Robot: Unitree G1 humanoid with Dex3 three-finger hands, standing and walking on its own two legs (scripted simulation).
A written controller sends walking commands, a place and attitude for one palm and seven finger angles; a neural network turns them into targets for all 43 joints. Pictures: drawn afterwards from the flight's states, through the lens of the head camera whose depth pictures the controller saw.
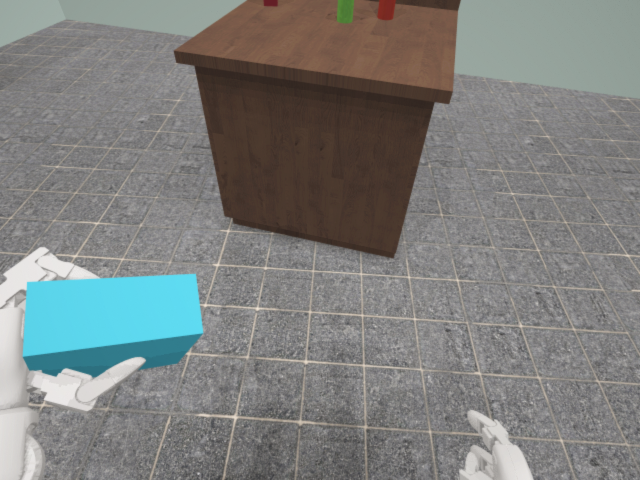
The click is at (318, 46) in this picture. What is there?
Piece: table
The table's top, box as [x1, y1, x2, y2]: [174, 0, 457, 103]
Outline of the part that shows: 174,50 176,62 448,103 452,92 457,11 395,4 393,18 391,20 381,20 376,17 378,2 354,0 352,21 350,23 339,23 336,21 337,0 278,0 277,6 264,6 263,0 247,0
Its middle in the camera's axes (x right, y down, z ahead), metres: +0.05 -0.72 +1.35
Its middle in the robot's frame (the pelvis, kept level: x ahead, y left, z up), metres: +1.50 +0.03 +0.01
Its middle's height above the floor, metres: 0.78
